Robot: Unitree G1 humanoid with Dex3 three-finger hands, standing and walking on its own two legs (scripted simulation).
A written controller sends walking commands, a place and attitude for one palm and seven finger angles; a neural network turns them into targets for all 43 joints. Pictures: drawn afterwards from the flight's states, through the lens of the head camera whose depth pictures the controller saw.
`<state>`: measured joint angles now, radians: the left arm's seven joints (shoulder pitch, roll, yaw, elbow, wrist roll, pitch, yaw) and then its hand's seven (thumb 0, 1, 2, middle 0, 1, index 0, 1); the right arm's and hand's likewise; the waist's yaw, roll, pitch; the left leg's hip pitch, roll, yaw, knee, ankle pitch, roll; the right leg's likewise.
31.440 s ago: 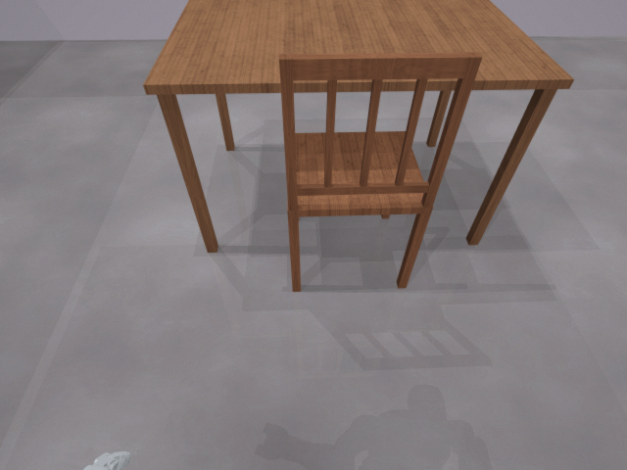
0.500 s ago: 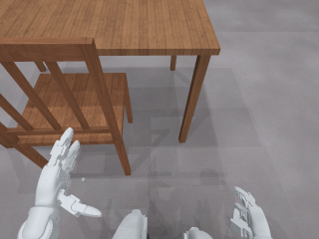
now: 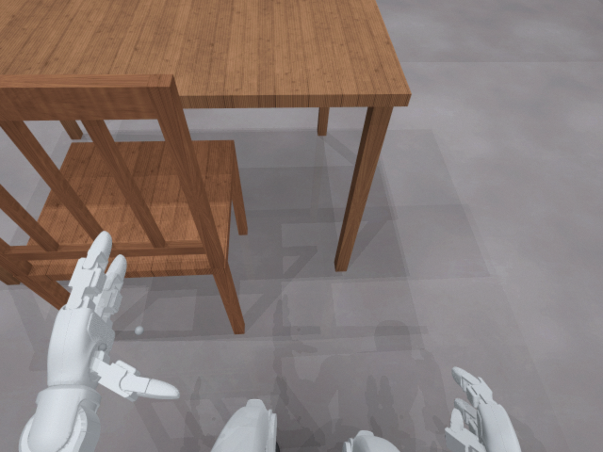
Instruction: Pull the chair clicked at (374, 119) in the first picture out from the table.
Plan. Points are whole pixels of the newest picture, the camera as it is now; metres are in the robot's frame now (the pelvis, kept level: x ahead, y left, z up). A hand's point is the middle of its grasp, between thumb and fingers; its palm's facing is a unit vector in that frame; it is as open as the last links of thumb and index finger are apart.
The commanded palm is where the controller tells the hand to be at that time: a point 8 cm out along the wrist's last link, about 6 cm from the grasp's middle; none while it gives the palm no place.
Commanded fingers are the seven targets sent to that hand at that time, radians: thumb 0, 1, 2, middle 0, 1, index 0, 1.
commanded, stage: raise the hand toward the chair's back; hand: left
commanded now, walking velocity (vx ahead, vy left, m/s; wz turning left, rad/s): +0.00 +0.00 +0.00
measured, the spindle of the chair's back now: (67, 195) +0.48 +0.41 -0.01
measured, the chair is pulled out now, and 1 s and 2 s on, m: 0.00 0.00 0.00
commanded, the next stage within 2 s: aim the fingers beside a spindle in 0.08 s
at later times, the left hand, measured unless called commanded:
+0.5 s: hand (165, 320) +0.27 +0.19 +0.03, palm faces +0.06 -1.00 -0.04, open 16.9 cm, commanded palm +0.25 +0.25 +0.03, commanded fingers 0.00 -0.50 0.30 -0.06 -0.08 -0.06 -0.08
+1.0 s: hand (182, 299) +0.30 +0.18 +0.01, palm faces +0.08 -1.00 -0.03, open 16.9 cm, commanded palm +0.28 +0.23 +0.01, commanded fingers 0.00 -0.50 0.30 -0.06 -0.08 -0.06 -0.08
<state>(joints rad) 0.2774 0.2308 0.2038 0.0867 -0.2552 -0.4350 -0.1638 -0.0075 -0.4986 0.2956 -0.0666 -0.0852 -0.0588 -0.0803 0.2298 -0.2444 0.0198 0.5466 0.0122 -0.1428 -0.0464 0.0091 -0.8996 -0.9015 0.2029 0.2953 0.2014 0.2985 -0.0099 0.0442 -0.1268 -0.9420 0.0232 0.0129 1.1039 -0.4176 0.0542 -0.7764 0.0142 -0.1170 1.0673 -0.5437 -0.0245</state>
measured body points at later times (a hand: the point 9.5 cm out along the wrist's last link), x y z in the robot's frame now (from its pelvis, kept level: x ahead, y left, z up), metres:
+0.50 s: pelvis +0.00 -0.02 -0.01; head +0.08 -0.01 +0.43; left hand +0.26 +0.24 +0.03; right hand +0.18 -0.26 -0.10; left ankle +0.07 +0.08 -0.66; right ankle -0.01 -0.11 -0.66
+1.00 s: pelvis +0.00 -0.02 -0.02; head +0.09 -0.01 +0.42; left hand +0.29 +0.23 +0.02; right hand +0.16 -0.26 -0.12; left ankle +0.07 +0.08 -0.66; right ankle -0.01 -0.11 -0.66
